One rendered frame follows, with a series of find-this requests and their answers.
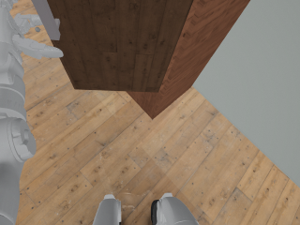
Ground robot left upper arm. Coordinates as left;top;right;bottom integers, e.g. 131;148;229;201
0;116;37;225

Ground robot thigh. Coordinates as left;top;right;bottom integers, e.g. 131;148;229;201
92;198;122;225
157;197;199;225

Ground handle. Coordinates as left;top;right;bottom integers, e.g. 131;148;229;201
31;0;61;40

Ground robot left thigh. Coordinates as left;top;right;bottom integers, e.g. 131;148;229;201
92;198;122;225

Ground left robot hand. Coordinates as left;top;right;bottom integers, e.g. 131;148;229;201
0;0;64;60

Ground left robot forearm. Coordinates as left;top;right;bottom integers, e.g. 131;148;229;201
0;42;27;122

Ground robot right thigh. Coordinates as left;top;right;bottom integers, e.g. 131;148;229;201
157;197;199;225

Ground cupboard door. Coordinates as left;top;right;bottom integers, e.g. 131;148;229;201
47;0;194;93

